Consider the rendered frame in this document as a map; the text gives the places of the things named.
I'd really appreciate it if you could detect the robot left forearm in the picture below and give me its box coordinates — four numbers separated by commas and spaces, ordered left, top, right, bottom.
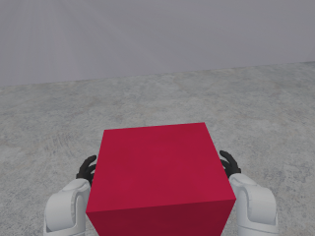
43, 178, 91, 236

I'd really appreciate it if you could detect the robot left hand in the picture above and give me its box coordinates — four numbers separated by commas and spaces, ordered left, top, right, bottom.
76, 155, 96, 186

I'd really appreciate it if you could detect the carton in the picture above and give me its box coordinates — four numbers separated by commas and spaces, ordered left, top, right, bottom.
86, 122, 236, 236

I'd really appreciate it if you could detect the robot right forearm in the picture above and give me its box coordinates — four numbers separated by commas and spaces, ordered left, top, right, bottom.
228, 173, 280, 236

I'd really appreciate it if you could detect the robot right hand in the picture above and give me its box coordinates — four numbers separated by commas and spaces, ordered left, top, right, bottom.
220, 150, 241, 179

